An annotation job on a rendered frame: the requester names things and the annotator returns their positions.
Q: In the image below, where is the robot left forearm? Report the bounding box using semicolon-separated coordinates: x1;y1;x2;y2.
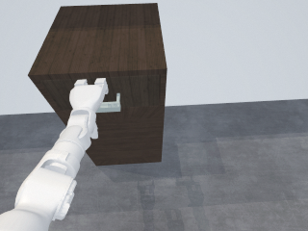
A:
14;107;96;208

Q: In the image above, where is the drawer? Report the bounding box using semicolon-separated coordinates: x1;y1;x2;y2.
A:
40;74;160;111

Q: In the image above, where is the handle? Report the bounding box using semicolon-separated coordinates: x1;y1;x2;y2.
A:
96;93;121;113

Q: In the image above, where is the cabinet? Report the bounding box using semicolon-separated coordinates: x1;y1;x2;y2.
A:
28;3;167;167

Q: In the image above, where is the left robot hand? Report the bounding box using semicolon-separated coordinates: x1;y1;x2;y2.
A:
69;78;109;140

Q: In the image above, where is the robot left upper arm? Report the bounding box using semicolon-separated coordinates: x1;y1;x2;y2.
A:
0;167;77;231

